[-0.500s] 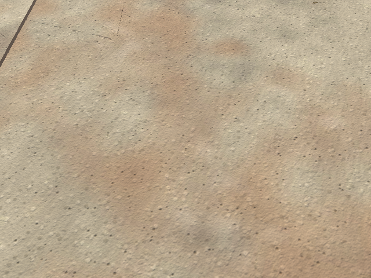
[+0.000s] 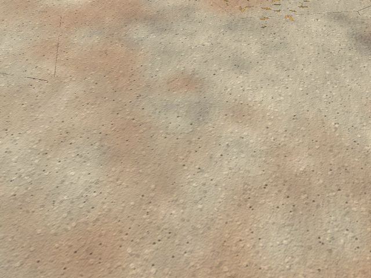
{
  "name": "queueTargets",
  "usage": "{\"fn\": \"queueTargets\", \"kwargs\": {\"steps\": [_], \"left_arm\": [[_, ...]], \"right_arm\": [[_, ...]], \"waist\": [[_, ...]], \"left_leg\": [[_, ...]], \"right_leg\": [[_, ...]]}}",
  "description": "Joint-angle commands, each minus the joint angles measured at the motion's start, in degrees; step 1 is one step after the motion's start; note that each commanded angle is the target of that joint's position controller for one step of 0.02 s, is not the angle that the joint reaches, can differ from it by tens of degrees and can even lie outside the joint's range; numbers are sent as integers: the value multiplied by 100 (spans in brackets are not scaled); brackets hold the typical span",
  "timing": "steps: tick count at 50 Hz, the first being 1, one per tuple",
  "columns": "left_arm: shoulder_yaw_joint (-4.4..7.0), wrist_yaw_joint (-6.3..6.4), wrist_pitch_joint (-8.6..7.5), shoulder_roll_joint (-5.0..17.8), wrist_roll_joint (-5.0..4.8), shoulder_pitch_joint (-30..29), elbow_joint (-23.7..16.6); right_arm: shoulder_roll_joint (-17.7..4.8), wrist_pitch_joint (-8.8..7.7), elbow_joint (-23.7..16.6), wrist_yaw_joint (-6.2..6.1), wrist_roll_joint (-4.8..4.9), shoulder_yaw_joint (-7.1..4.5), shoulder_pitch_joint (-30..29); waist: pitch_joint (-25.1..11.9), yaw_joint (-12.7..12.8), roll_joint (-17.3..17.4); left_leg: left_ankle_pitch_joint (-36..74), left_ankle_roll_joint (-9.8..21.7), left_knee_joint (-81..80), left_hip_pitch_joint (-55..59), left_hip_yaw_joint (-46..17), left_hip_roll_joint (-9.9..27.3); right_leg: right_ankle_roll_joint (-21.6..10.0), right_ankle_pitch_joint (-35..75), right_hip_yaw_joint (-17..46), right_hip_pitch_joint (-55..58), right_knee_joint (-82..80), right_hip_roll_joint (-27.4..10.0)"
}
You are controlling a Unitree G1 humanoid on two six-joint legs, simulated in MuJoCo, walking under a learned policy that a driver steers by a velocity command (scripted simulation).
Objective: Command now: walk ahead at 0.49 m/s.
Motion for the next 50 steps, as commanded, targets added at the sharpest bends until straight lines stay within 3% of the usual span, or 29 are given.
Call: {"fn": "queueTargets", "kwargs": {"steps": [1, 4, 6, 7, 8, 9, 10, 11, 12, 13, 14, 15, 17, 19, 22, 26, 29, 30, 31, 32, 33, 34, 35, 37, 39, 44, 50], "left_arm": [[-27, -79, -72, 177, -37, -563, -409], [-31, -186, -103, 272, -72, -928, -619], [10, -247, -130, 421, -78, -842, -675], [59, -258, -141, 535, -79, -577, -628], [161, -249, -146, 703, -72, 61, -452], [310, -204, -138, 1012, -54, 1087, -147], [452, -170, -117, 1612, 79, 1926, 7], [399, -203, -83, 1405, 20, 2108, 98], [251, -212, -95, 983, -13, 1725, 30], [181, -193, -99, 786, 35, 1161, -123], [124, -210, -116, 638, 82, 707, -193], [82, -229, -144, 485, 115, 480, -216], [60, -258, -177, 425, 157, 438, -116], [60, -206, -187, 516, 169, 451, 6], [66, -83, -94, 642, 146, 418, 109], [66, -28, 30, 744, 109, 717, 372], [55, -12, 122, 698, 45, 636, 493], [36, -1, 151, 638, -5, 579, 518], [7, -1, 152, 533, 16, 834, 589], [-12, -8, 112, 446, 149, 1282, 631], [-76, -2, 114, 179, 174, 1821, 797], [-93, 38, 179, 207, 147, 1597, 800], [-75, 74, 274, 318, 106, 1346, 750], [-31, 136, 443, 506, 87, 1124, 773], [-33, 151, 511, 495, 103, 1137, 817], [-45, 141, 503, 388, 83, 1115, 954], [-64, 159, 525, 288, 92, 1205, 1118]], "right_arm": [[-972, -44, -222, -60, 63, -170, 63], [-997, 60, -77, -73, 90, -190, 321], [-1073, 134, -63, -93, 88, -227, 285], [-1122, 168, -90, -98, 80, -242, 185], [-1111, 207, -126, -97, 65, -232, 48], [-940, 227, -193, -101, 8, -159, 58], [-399, 157, -346, -65, -69, 22, 587], [-171, 22, -240, -29, 11, 107, 774], [-845, -92, -325, 1, 163, -57, 313], [-959, -148, -449, -4, 248, -86, -146], [-885, -135, -443, -48, 181, -95, -317], [-847, -63, -399, -91, 83, -139, -290], [-533, 108, -294, -122, 25, -110, -1], [-421, 202, -338, -153, -16, -96, -36], [-342, 232, -495, -150, -71, -44, -564], [-459, 270, -595, -118, -35, -59, -1120], [-574, 267, -623, -110, -82, -99, -1261], [-589, 251, -563, -107, -114, -116, -1127], [-790, 236, -503, -130, -155, -174, -1009], [-1135, 247, -500, -170, -163, -239, -1009], [-956, 311, -454, -196, -130, -191, -1074], [-597, 366, -424, -166, -64, -121, -1122], [-507, 406, -424, -135, -33, -99, -1294], [-578, 413, -480, -93, -43, -106, -1604], [-645, 369, -380, -82, -34, -129, -1575], [-595, 388, -172, -128, -19, -132, -1559], [-555, 499, -48, -173, -13, -143, -1704]], "waist": [[336, -17, 424], [389, -53, 458], [275, 110, 548], [108, 293, 635], [-271, 665, 641], [-966, 1066, 513], [-1951, 1020, -574], [-2443, 986, -1381], [-1694, 1008, -856], [-967, 866, -556], [-513, 652, -132], [-362, 454, -79], [-397, 220, -117], [-392, 100, -149], [-453, 192, -235], [-506, 436, -233], [-389, 377, -201], [-396, 246, -127], [-471, 258, 138], [-714, 586, 600], [-1007, 839, 1094], [-937, 669, 1009], [-782, 644, 905], [-504, 602, 680], [-564, 588, 611], [-642, 512, 363], [-371, 506, 261]], "left_leg": [[932, 809, -542, -563, -683, 1499], [1113, 744, -202, 188, -776, 1822], [1590, 633, 123, 565, -836, 2002], [2274, 562, 449, 638, -793, 1993], [3155, 447, 1211, 552, -608, 1803], [3139, 277, 2452, -22, -375, 1477], [1181, -86, 4680, -2041, -40, 780], [-2183, -232, 5975, -3396, -539, 121], [-2121, -99, 6508, -3990, -979, 500], [-1668, -49, 6469, -4031, -822, 763], [-1271, -116, 6129, -3734, -685, 990], [-1095, -176, 5776, -3336, -690, 1151], [-928, -308, 5405, -2702, -620, 1157], [-585, -433, 4814, -2592, -547, 1101], [334, -506, 3389, -2331, -426, 1036], [910, -485, 2479, -2042, -433, 890], [636, -315, 1990, -1877, -457, 842], [1004, -221, 1521, -1548, -413, 802], [2214, -103, 1154, -1059, -600, 957], [3804, 99, 1500, -335, -955, 1399], [3951, 579, 1721, 219, -1274, 1721], [3337, 717, 1657, 36, -1401, 1725], [2564, 622, 1528, -275, -1386, 1599], [1999, 358, 1507, -704, -1107, 1285], [2180, 254, 1592, -722, -953, 1156], [2561, 285, 1787, -504, -817, 1053], [1833, 246, 1682, -637, -763, 966]], "right_leg": [[29, 610, -270, 473, -771, 248], [-124, 237, -180, 254, -1165, 315], [-284, -217, -188, 450, -1321, 394], [-379, -430, -287, 870, -1376, 517], [-521, -447, -457, 1750, -1504, 703], [-738, -330, -341, 3234, -1387, 594], [-1485, -642, 1764, 5553, -1367, -858], [-2017, -1537, 3896, 6318, -2367, -1502], [-1723, -1958, 3449, 5766, -2545, -1305], [-1540, -1034, 2543, 4862, -2606, -1132], [-1443, 303, 1775, 3980, -2698, -896], [-1333, 1322, 1200, 3435, -2749, -675], [-1330, 2484, 629, 2895, -2858, -480], [-1386, 3194, 214, 2700, -2904, -371], [-1241, 3226, -268, 2666, -2884, -121], [-1200, 2566, -190, 2989, -2814, -213], [-1140, 1940, 23, 3130, -2458, -307], [-998, 1570, 20, 3087, -2207, -195], [-739, 1045, -10, 3009, -1926, 73], [-497, 53, -158, 2646, -1625, 456], [-254, -1236, -280, 2198, -1590, 684], [-115, -1752, -347, 2194, -1610, 729], [-83, -1773, -335, 2247, -1744, 728], [-127, -1508, -331, 2419, -1892, 722], [-165, -1161, -294, 2639, -1912, 669], [-131, -701, -301, 2747, -1843, 613], [-127, -1081, -337, 2629, -1909, 614]]}}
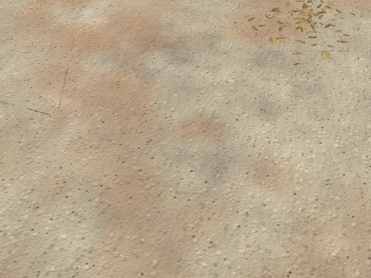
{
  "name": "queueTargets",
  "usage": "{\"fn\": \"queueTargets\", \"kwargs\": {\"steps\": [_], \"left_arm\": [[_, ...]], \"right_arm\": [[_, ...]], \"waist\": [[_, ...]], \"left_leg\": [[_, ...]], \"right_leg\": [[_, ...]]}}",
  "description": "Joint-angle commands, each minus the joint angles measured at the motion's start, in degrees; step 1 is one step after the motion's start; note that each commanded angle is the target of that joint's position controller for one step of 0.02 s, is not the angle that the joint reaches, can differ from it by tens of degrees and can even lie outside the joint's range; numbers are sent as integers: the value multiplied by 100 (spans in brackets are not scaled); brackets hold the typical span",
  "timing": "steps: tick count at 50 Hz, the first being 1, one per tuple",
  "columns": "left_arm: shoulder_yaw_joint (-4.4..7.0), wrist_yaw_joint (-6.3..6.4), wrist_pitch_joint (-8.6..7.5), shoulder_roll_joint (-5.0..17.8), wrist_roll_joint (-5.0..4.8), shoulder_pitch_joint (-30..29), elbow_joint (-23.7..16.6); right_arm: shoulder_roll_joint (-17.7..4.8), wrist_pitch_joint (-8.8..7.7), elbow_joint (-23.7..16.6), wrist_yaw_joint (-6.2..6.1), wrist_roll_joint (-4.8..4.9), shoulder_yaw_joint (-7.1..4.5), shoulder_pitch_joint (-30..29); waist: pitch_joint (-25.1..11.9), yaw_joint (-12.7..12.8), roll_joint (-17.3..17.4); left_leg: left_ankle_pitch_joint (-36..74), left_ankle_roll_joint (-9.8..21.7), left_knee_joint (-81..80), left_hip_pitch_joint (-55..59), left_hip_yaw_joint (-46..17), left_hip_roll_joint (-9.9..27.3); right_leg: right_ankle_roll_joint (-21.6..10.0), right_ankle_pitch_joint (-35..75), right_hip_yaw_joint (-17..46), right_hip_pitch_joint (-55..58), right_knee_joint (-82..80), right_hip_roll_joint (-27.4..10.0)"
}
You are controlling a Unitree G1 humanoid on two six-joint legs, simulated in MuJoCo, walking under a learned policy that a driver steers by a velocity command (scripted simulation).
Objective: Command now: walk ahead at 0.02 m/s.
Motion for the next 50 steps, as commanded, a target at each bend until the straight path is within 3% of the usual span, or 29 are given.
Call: {"fn": "queueTargets", "kwargs": {"steps": [1, 6, 7, 9, 11, 12, 13, 15, 17, 18, 19, 20, 21, 22, 23, 24, 25, 27, 31, 33, 41, 43, 44, 45, 46, 47, 48, 49, 50], "left_arm": [[77, 26, -22, 488, 7, 430, -14], [56, 44, -62, 434, 14, 530, 73], [42, 44, -69, 371, 12, 670, 140], [90, 67, -75, 530, -39, 640, 101], [148, 90, -156, 707, -80, 828, 37], [209, 94, -226, 882, -111, 980, 62], [280, 101, -302, 1053, -140, 881, 57], [281, 85, -431, 886, -134, 853, 40], [277, 14, -463, 799, -196, 779, -3], [276, -22, -454, 807, -202, 649, -59], [277, -46, -463, 841, -172, 573, -117], [232, -60, -490, 698, -175, 408, -239], [133, -39, -580, 318, -140, 441, -467], [177, -52, -659, 419, -220, 176, -585], [208, -103, -707, 496, -348, 101, -641], [231, -125, -730, 523, -361, 72, -621], [274, -117, -727, 514, -320, 49, -609], [350, -119, -636, 535, -238, 122, -574], [346, -138, -513, 346, -188, -455, -791], [302, -175, -496, 260, -190, -838, -935], [172, -468, -511, 223, -220, -1925, -1484], [227, -545, -514, 373, -206, -1826, -1589], [306, -568, -503, 534, -203, -1536, -1582], [444, -576, -487, 765, -211, -782, -1423], [640, -523, -454, 1107, -230, 158, -1182], [806, -394, -395, 1647, -206, 938, -1086], [749, -401, -420, 1758, -190, 813, -1202], [615, -406, -466, 1323, -132, 766, -1184], [545, -388, -520, 1048, -112, 497, -1229]], "right_arm": [[-686, 1, -179, -43, 3, -135, -131], [-650, 61, -87, -78, -2, -138, -172], [-590, 74, -12, -81, -3, -126, -75], [-679, 91, 21, -92, 46, -171, -47], [-671, -12, -87, -66, 43, -183, -313], [-570, -109, -169, -19, 74, -171, -495], [-518, -203, -227, 39, 92, -165, -589], [-524, -346, -240, 126, 117, -183, -497], [-412, -434, -179, 188, 181, -174, -242], [-423, -446, -15, 198, 192, -215, 170], [-596, -435, 218, 191, 176, -323, 796], [-1019, -444, 394, 168, 157, -472, 1581], [-1526, -453, 504, 185, 150, -566, 2386], [-1109, -531, 505, 217, 67, -373, 2175], [-848, -596, 361, 218, 56, -254, 1680], [-640, -628, 240, 236, 32, -171, 1348], [-574, -642, 171, 254, 22, -116, 1147], [-497, -614, 164, 224, -23, -51, 1165], [-827, -573, 222, 53, -69, -86, 1564], [-853, -554, 196, -5, -90, -96, 1618], [-885, -461, 209, -29, -5, -159, 1997], [-1055, -408, 111, -40, 8, -210, 1848], [-1162, -371, 47, -59, 3, -240, 1767], [-1207, -310, -32, -83, -15, -251, 1654], [-1180, -285, -134, -107, -30, -219, 1635], [-887, -357, -353, -88, -113, -118, 1786], [-304, -610, -541, 17, -59, 79, 1987], [-814, -843, -710, 100, 150, -50, 1324], [-984, -946, -837, 118, 276, -86, 980]], "waist": [[-394, -3, 44], [-194, -29, 40], [-266, -18, 41], [87, -46, -152], [493, 105, -367], [683, 174, -678], [917, 140, -945], [1004, 60, -847], [915, -112, -698], [742, -316, -649], [407, -564, -579], [59, -876, 155], [-531, -1033, 1629], [-527, -849, 1228], [-100, -600, 840], [36, -432, 486], [230, -304, 310], [221, -164, 413], [359, -235, 259], [409, -318, 304], [650, -513, 266], [435, -314, 430], [148, -105, 585], [-305, 314, 656], [-824, 745, 539], [-1500, 794, -490], [-2232, 349, -1394], [-1932, 585, -891], [-1246, 492, -654]], "left_leg": [[1739, 441, -262, 1130, -566, 501], [1107, 352, -381, 1087, -532, 426], [356, 325, -439, 1122, -489, 367], [-1596, 272, -312, 719, -279, 118], [-2101, 201, 95, -63, -89, -68], [-1589, 129, 592, -510, 174, -170], [-1056, 133, 1119, -912, 210, -17], [-1201, 226, 1406, -1409, 62, 279], [-1219, 288, 608, -837, 264, 246], [-907, 290, 135, 144, 477, 27], [-547, 307, 45, 1220, 513, -193], [-775, 652, -507, 2177, -704, 473], [-1320, 1514, -1596, 3197, -3337, 1822], [-1441, 1686, -1982, 3025, -4224, 2287], [-1463, 1523, -1920, 2611, -3599, 2234], [-1412, 1285, -1980, 2271, -2884, 1965], [-1060, 1117, -2090, 1949, -2336, 1768], [-389, 910, -2258, 1566, -1561, 1409], [451, 982, -2501, 1607, -942, 1381], [639, 908, -2562, 1568, -579, 1335], [1462, 687, -2306, 2383, 462, 1607], [3159, 579, -1713, 2608, 668, 1676], [4330, 509, -1133, 2684, 769, 1684], [5109, 396, -103, 2562, 921, 1587], [4846, 201, 1256, 1828, 1020, 1361], [2460, -102, 3367, -67, 1086, 886], [-1996, -297, 5077, -1781, 76, -318], [-1825, -95, 5394, -2417, -768, 43], [-1390, 64, 5176, -2602, -653, 321]], "right_leg": [[-74, 1104, 179, -767, -441, -229], [-93, 708, 182, -950, -553, -253], [-123, 115, 165, -949, -654, -240], [-352, -1185, 353, -1212, -803, -328], [-707, -2052, 987, -1151, -1210, -752], [-945, -2236, 1605, -891, -1600, -1224], [-1168, -2053, 2139, -717, -1833, -1755], [-1241, -975, 2156, -239, -1655, -1984], [-1016, -206, 1604, -232, -1297, -1704], [-860, 215, 1228, -651, -1012, -1410], [-730, 1238, 916, -1079, -439, -1107], [-405, 2114, 268, -1795, 1107, -575], [4, 488, -144, -3049, 3285, 208], [-93, -881, 675, -3601, 4443, 139], [-289, -596, 852, -3917, 4832, -187], [-435, -53, 799, -3871, 4689, -466], [-472, 394, 725, -3808, 4294, -660], [-410, 822, 602, -3322, 3743, -814], [-88, 1499, 427, -3702, 2740, -822], [-45, 1978, 398, -3709, 2094, -773], [-408, 2264, 94, -3561, 784, -487], [-605, 1766, -190, -3055, 716, -228], [-715, 1506, -365, -2553, 776, -14], [-847, 1436, -512, -1622, 710, 257], [-1046, 1518, -321, -164, 536, 381], [-1602, 920, 1826, 1710, 342, -849], [-2519, -54, 5121, 2825, -961, -2040], [-2171, -112, 4831, 2656, -1282, -1866], [-1923, 309, 3844, 1943, -1253, -1651]]}}
Over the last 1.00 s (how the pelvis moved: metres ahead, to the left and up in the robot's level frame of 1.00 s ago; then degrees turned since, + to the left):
0.34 -0.04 -0.01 0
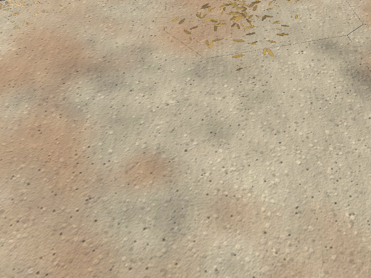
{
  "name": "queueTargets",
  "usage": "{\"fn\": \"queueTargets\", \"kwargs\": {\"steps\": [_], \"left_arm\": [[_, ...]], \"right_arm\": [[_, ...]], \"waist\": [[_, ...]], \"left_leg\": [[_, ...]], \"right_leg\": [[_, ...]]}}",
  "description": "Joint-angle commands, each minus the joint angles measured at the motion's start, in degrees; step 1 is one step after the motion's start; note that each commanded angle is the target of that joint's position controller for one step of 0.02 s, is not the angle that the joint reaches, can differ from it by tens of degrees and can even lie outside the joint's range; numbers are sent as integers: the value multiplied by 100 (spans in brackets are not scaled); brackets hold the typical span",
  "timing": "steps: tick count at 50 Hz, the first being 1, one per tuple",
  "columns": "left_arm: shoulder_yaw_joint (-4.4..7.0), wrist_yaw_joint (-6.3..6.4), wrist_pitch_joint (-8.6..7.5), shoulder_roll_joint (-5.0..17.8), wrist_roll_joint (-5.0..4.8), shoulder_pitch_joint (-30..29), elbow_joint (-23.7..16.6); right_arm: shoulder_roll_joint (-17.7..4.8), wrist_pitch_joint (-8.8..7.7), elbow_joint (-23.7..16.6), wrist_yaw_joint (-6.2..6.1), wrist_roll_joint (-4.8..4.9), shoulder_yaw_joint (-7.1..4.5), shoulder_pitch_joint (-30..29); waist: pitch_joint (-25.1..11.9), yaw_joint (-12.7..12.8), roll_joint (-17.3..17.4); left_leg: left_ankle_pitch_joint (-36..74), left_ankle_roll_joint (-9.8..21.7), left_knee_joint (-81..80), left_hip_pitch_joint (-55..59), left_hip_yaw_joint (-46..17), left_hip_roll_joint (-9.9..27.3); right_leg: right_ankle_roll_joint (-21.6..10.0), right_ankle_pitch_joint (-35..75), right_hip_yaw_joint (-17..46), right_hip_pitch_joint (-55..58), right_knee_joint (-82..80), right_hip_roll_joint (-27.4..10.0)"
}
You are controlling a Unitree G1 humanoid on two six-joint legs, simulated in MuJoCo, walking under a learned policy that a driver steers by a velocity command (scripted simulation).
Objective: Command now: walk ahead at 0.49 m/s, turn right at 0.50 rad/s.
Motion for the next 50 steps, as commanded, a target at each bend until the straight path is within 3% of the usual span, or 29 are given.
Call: {"fn": "queueTargets", "kwargs": {"steps": [1, 2, 3, 5, 7, 11, 15, 18, 20, 21, 22, 23, 24, 25, 26, 27, 28, 30, 32, 35, 38, 41, 43, 45, 46, 47, 48, 49, 50], "left_arm": [[177, 41, -109, 791, 59, 972, -107], [121, 41, -142, 618, 98, 631, -220], [90, 54, -144, 567, 136, 473, -299], [111, 113, -152, 703, 80, 581, -302], [154, 211, -158, 884, 60, 833, -284], [174, 326, -94, 953, 25, 1242, -255], [184, 345, -35, 937, -24, 1589, -155], [191, 394, 40, 928, -15, 1680, -169], [195, 416, 88, 932, 12, 1589, -253], [134, 399, 85, 769, 31, 1496, -341], [14, 364, 61, 470, 111, 1441, -488], [-100, 337, -8, 83, -56, 2319, -631], [-18, 363, -13, 709, -150, 2320, -523], [81, 369, 19, 1077, -125, 1711, -596], [93, 388, 49, 1032, -69, 1390, -672], [108, 378, 53, 948, -1, 1195, -752], [119, 340, 81, 827, -17, 1227, -793], [79, 298, 151, 564, -74, 1258, -880], [53, 287, 199, 471, -44, 1077, -1046], [23, 234, 193, 433, -29, 804, -1212], [-31, 117, 141, 351, -23, 264, -1383], [-59, 13, 143, 328, -28, -246, -1615], [-35, -48, 155, 405, -34, -402, -1758], [63, -71, 186, 603, -5, -185, -1800], [166, -63, 205, 784, -1, 273, -1718], [332, -19, 222, 1047, -16, 1194, -1474], [524, 106, 283, 1491, -23, 2152, -1238], [571, 137, 233, 2138, -50, 1889, -1301], [428, 106, 147, 1685, -7, 2137, -1470]], "right_arm": [[-752, -454, -745, 31, 137, -121, -488], [-834, -391, -705, -25, 22, -202, -458], [-814, -289, -719, -34, -20, -229, -343], [-652, -140, -825, -59, -115, -234, -373], [-613, -73, -1030, -100, -185, -236, -823], [-471, -116, -1343, -61, -155, -187, -1730], [-510, -188, -1608, 47, -61, -152, -2275], [-710, -279, -1723, 139, -39, -189, -2328], [-856, -346, -1635, 149, -24, -247, -1839], [-1043, -379, -1488, 118, -82, -338, -1182], [-1376, -381, -1392, 69, -170, -426, -217], [-1796, -277, -1194, 68, -208, -546, 341], [-1227, -233, -1274, 99, -82, -422, 231], [-819, -192, -1395, 83, -64, -314, -68], [-736, -146, -1443, 78, -112, -269, -386], [-628, -116, -1411, 79, -141, -234, -575], [-570, -115, -1386, 72, -191, -205, -643], [-596, -147, -1309, 82, -152, -232, -632], [-744, -182, -1238, 79, -116, -288, -597], [-901, -153, -1188, 53, -118, -346, -566], [-997, -90, -1160, 23, -91, -361, -469], [-1144, -4, -1075, 11, -27, -395, -183], [-1255, 75, -1036, 7, 34, -430, -99], [-1434, 154, -1062, -24, 75, -481, -131], [-1513, 204, -1079, -46, 87, -504, -151], [-1466, 240, -1110, -72, 101, -478, -226], [-1214, 213, -1209, -86, -34, -373, -133], [-365, 50, -1582, 2, -241, -101, 362], [-846, -180, -1657, 92, -20, -155, -226]], "waist": [[-983, 392, 11], [-793, 166, 70], [-694, -5, -7], [-552, -95, -98], [-361, -2, -139], [-223, 329, -352], [-243, 545, -457], [-329, 477, -528], [-494, 180, -733], [-925, -146, -682], [-1781, -556, -180], [-2542, -182, 1827], [-2276, -272, 1467], [-1473, -422, 828], [-985, -327, 387], [-616, -225, 363], [-501, -83, 514], [-422, -7, 635], [-353, 16, 513], [-337, -19, 406], [-200, -215, 358], [-42, -383, 332], [21, -345, 378], [-217, -96, 556], [-511, 199, 618], [-974, 718, 503], [-1510, 1102, -51], [-1964, 299, -1575], [-2629, 782, -952]], "left_leg": [[567, 271, 1204, -3238, -669, 290], [772, 249, 682, -2788, -678, 484], [850, 206, 461, -2446, -710, 574], [967, 18, -87, -2265, -609, 585], [1551, -180, -853, -2476, -516, 501], [3009, -278, -2674, -2310, -464, 145], [3296, -217, -3448, -2042, -512, -63], [2700, -115, -3813, -1934, -621, -142], [2270, 64, -4004, -1250, -509, -209], [2320, 273, -4076, -214, -543, -77], [2088, 649, -3857, 1364, -1373, 857], [1105, 1610, -4265, 3366, -3999, 2194], [-28, 1525, -4555, 3249, -4556, 2281], [32, 1222, -4644, 2518, -3596, 2002], [718, 1046, -4759, 1734, -2818, 1742], [1313, 1002, -4913, 1136, -2307, 1523], [1634, 937, -5067, 753, -1875, 1359], [1979, 1000, -5344, 455, -1334, 1254], [2434, 1109, -5512, 412, -960, 1317], [2983, 1096, -5589, 549, -340, 1278], [3128, 935, -5575, 604, 276, 1131], [3198, 845, -5483, 969, 533, 1265], [3677, 755, -5260, 1316, 665, 1405], [5437, 644, -4563, 1534, 879, 1434], [6278, 582, -3819, 1525, 988, 1391], [6385, 423, -2662, 1106, 1157, 1213], [4712, 165, -921, -323, 1157, 1003], [-693, -139, 1050, -2908, 631, -173], [-867, -55, 1663, -3541, -629, -236]], "right_leg": [[-1187, -337, 3184, 3197, -2164, -1709], [-1057, 163, 2676, 2475, -2243, -1493], [-1044, 376, 2472, 1992, -2367, -1367], [-1113, 682, 2202, 1465, -2533, -1261], [-1101, 755, 1971, 1255, -2633, -1137], [-756, 435, 1703, 1179, -2517, -808], [-616, 231, 2015, 1535, -2193, -925], [-568, 435, 2501, 2155, -1608, -1130], [-465, 910, 2684, 2245, -1157, -1107], [-302, 1265, 2517, 2038, -469, -804], [-83, 668, 2028, 1284, 1084, -431], [325, -2228, 1286, -862, 2918, 388], [360, -2443, 1420, -1631, 3730, -120], [391, -1915, 1338, -1849, 3923, -337], [441, -1466, 1130, -1681, 3829, -553], [463, -1171, 1105, -1566, 3548, -706], [451, -998, 1088, -1310, 3378, -865], [474, -878, 927, -1184, 3139, -991], [533, -619, 890, -1368, 2808, -1066], [584, 167, 810, -1465, 2024, -1089], [521, 997, 505, -1198, 1011, -985], [418, 1013, 237, -1126, 410, -870], [273, 618, 107, -1085, 165, -773], [44, 9, -188, -504, 59, -434], [-106, -206, -329, 138, -14, -196], [-317, 157, -387, 1429, -398, 54], [-630, 241, 594, 3254, -452, -456], [-1647, -612, 3902, 4969, -971, -1922], [-1826, -1268, 5073, 5204, -1758, -2247]]}}
Over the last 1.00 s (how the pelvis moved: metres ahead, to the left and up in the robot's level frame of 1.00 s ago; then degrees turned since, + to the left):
0.31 -0.04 -0.02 -11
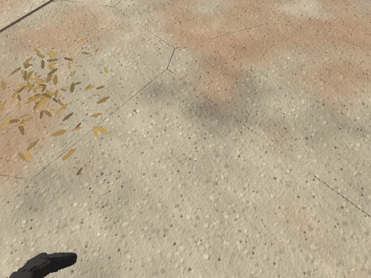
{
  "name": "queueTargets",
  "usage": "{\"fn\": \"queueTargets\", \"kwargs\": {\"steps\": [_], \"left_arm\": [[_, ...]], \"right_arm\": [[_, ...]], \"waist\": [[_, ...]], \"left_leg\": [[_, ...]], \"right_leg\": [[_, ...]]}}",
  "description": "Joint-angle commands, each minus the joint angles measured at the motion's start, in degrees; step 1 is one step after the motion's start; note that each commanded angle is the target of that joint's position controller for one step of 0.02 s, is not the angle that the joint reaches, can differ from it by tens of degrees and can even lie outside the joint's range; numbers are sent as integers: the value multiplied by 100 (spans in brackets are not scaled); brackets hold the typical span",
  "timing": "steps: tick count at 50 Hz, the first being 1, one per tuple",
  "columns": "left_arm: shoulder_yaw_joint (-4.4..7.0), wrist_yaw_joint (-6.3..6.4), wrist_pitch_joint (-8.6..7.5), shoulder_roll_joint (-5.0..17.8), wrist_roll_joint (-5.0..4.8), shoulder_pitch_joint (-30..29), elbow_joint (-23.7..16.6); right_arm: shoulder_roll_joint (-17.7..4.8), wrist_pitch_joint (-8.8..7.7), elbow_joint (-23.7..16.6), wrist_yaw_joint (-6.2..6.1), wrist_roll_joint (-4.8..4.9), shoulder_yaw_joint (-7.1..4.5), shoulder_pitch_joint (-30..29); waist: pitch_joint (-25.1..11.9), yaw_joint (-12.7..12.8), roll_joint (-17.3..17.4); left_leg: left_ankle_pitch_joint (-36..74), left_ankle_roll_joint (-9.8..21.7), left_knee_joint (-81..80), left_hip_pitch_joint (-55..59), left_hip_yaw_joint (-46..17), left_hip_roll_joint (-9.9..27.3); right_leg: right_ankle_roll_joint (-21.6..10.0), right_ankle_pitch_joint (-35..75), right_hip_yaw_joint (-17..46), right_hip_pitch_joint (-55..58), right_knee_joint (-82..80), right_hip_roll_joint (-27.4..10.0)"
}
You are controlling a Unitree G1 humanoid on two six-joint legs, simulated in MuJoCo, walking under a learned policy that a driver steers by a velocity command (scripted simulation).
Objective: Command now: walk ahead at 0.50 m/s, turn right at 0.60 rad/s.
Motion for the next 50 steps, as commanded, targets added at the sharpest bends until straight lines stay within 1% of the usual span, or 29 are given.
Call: {"fn": "queueTargets", "kwargs": {"steps": [1, 2, 3, 5, 8, 11, 14, 17, 19, 21, 22, 23, 24, 25, 26, 27, 29, 31, 34, 38, 41, 42, 43, 44, 45, 46, 47, 48, 50], "left_arm": [[359, 53, -140, 1137, 59, 1904, 31], [288, 58, -174, 935, 36, 1562, 34], [216, 71, -177, 734, 65, 1131, -31], [135, 99, -205, 561, 164, 780, -115], [135, 171, -287, 680, 189, 784, 85], [91, 265, -261, 625, 200, 791, 263], [73, 299, -244, 654, 245, 1042, 488], [96, 311, -183, 720, 232, 975, 636], [133, 372, -79, 781, 158, 890, 669], [141, 473, 40, 772, 86, 730, 608], [121, 517, 37, 740, 172, 859, 507], [16, 483, -11, 412, 330, 1349, 330], [-44, 382, -46, 413, 289, 1417, 374], [6, 321, -24, 671, 125, 1231, 366], [6, 334, 40, 678, 106, 892, 310], [17, 379, 119, 649, 151, 671, 284], [17, 430, 249, 534, 170, 675, 235], [-22, 461, 242, 379, 169, 788, 302], [-26, 473, 209, 388, 169, 755, 361], [22, 412, 125, 457, 131, 607, 320], [85, 341, 18, 463, 107, 890, 417], [163, 352, 4, 678, 154, 1041, 438], [275, 390, 37, 1181, 303, 1061, 372], [327, 368, 58, 1345, 495, 884, 371], [228, 401, 26, 992, 479, 531, 171], [163, 437, 22, 737, 374, 245, 111], [125, 460, 30, 624, 270, 100, 60], [95, 477, 44, 570, 205, 93, 65], [82, 517, 102, 579, 232, 266, 101]], "right_arm": [[-784, -474, -979, 131, 217, -52, -671], [-710, -513, -926, 111, 156, -14, -646], [-718, -492, -822, 75, 18, -36, -577], [-719, -332, -740, 89, -32, -75, -323], [-462, -160, -675, 60, -92, -16, -292], [-228, -161, -711, 96, -77, 85, -627], [-190, -199, -793, 199, -4, 114, -1008], [-371, -183, -943, 293, 9, 45, -1156], [-510, -174, -1063, 367, -46, -22, -1120], [-699, -181, -953, 396, -95, -147, -373], [-1101, -184, -953, 340, -123, -269, 59], [-1501, -144, -1073, 268, -202, -328, 201], [-1139, -87, -1113, 227, -199, -217, 306], [-954, -24, -1264, 205, -114, -189, -26], [-768, 61, -1355, 162, -34, -150, -314], [-667, 149, -1406, 124, 21, -108, -507], [-712, 274, -1503, 74, -30, -124, -762], [-842, 352, -1566, 15, -95, -199, -746], [-950, 414, -1635, -77, -35, -273, -743], [-934, 528, -1719, -104, -20, -293, -768], [-873, 614, -1774, -120, 42, -285, -861], [-737, 621, -1774, -127, 56, -247, -745], [-455, 607, -1856, -107, 29, -176, -662], [-593, 510, -2032, -75, 28, -234, -765], [-972, 479, -1862, -59, -22, -360, -575], [-1033, 522, -1676, -54, 20, -413, -393], [-892, 597, -1534, -90, 15, -394, -237], [-758, 650, -1521, -92, 11, -355, -213], [-566, 680, -1649, -66, 70, -280, -444]], "waist": [[-1750, 1023, -600], [-1274, 749, -177], [-959, 491, -10], [-809, 187, -179], [-602, 99, -128], [-521, 237, -247], [-572, 511, -254], [-478, 538, -312], [-467, 466, -362], [-789, 79, -269], [-1262, -44, 280], [-1880, 230, 1438], [-2664, 114, 1521], [-2412, 62, 949], [-1897, 89, 437], [-1365, 163, 99], [-949, 415, 426], [-1008, 401, 766], [-1260, 321, 848], [-1169, 212, 1026], [-1060, 395, 1066], [-1054, 411, 838], [-964, 286, -332], [-723, 217, -1710], [-716, 155, -1135], [-661, 47, -748], [-638, 20, -582], [-552, 90, -595], [-491, 226, -691]], "left_leg": [[131, 266, 2857, -4363, -1214, -288], [655, 320, 2339, -4105, -1173, -22], [960, 271, 1867, -3664, -1143, 180], [1249, 180, 1463, -2980, -1136, 342], [1704, -65, 857, -2780, -905, 266], [2981, -44, -420, -2470, -745, 143], [4069, 79, -1339, -2130, -715, -82], [3467, 245, -1650, -2388, -803, -205], [2726, 388, -1782, -2577, -707, -314], [2949, 596, -2349, -1733, -509, -602], [5217, 916, -2370, -678, -1255, -132], [7370, 2024, -2230, 1033, -3257, 1212], [7161, 2625, -2589, 1744, -4396, 1651], [5898, 2403, -2670, 1432, -3919, 1431], [4780, 2092, -2785, 859, -3458, 1141], [4027, 1871, -3026, 80, -3150, 934], [2965, 1587, -3361, -968, -2854, 475], [2935, 1575, -3416, -1151, -2723, 299], [2381, 1496, -3368, -1147, -2829, 259], [1493, 1335, -3342, -1131, -3262, 223], [1315, 1090, -3060, -1292, -3357, 10], [942, 858, -2719, -1647, -3178, -230], [109, 513, -1523, -2519, -2353, -836], [-468, 257, -75, -3125, -1453, -1301], [-188, 105, 939, -3059, -1661, -966], [165, 24, 1326, -3012, -1585, -943], [459, -92, 1668, -3053, -1476, -903], [652, -193, 1993, -3185, -1427, -858], [902, -323, 1858, -3211, -1122, -753]], "right_leg": [[-1524, -857, 4180, 4895, -2018, -1913], [-1312, -311, 3410, 4014, -2012, -1683], [-1149, 337, 2833, 3175, -2048, -1483], [-1094, 1130, 2333, 2273, -2314, -1278], [-1041, 3153, 1375, 1754, -2393, -1169], [-670, 3511, 498, 1608, -2370, -783], [-505, 3092, 313, 1895, -2356, -875], [-478, 3106, 356, 2506, -2021, -1181], [-406, 3483, 419, 2907, -1489, -1329], [-133, 3992, 248, 2890, -289, -1095], [235, 3019, -33, 2327, 995, -636], [729, -856, -130, 432, 3136, 369], [856, -2980, 785, -367, 4132, 660], [820, -2684, 1110, -659, 4429, 291], [807, -2332, 998, -817, 4229, 93], [819, -2086, 916, -801, 3736, -67], [842, -1771, 741, -174, 2591, -109], [945, -1673, 615, 186, 1819, 24], [1006, -1168, 713, 518, 1090, 52], [930, -993, 757, 712, 340, 103], [707, -420, 600, 1417, -1014, 124], [516, -334, 908, 1917, -1473, -345], [-46, -400, 2164, 2322, -1923, -1604], [-816, 285, 3377, 1852, -2303, -2431], [-884, 525, 3071, 1737, -2197, -2383], [-606, 638, 2400, 1670, -2044, -2010], [-396, 678, 1915, 1779, -1935, -1686], [-395, 968, 1649, 1839, -1887, -1617], [-448, 1280, 1125, 1960, -1897, -1430]]}}
Over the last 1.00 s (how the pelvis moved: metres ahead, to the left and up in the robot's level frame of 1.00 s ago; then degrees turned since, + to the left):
0.52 -0.12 0.00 -35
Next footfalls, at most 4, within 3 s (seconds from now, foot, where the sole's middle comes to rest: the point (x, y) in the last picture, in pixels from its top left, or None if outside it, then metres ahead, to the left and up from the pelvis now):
0.44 left None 0.39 0.11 -0.75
0.84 right None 0.39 -0.12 -0.75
1.26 left None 0.26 0.11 -0.75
1.72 right None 0.41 -0.06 -0.75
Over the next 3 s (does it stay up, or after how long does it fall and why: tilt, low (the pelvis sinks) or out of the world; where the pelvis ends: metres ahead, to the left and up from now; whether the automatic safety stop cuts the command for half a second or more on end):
stays up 0.34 0.03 0.02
